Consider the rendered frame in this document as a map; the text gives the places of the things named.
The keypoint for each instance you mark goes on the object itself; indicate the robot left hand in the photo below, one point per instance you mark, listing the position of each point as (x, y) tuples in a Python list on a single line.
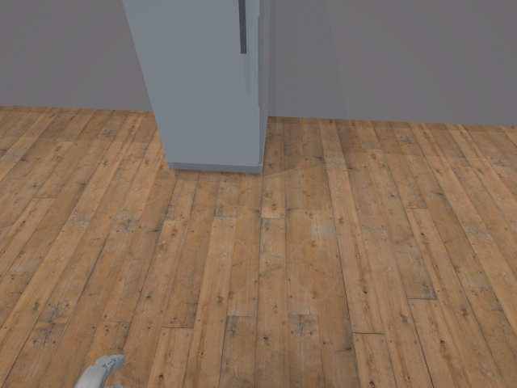
[(95, 376)]

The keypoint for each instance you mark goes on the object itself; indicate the fridge door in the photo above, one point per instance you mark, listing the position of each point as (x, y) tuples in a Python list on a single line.
[(204, 92)]

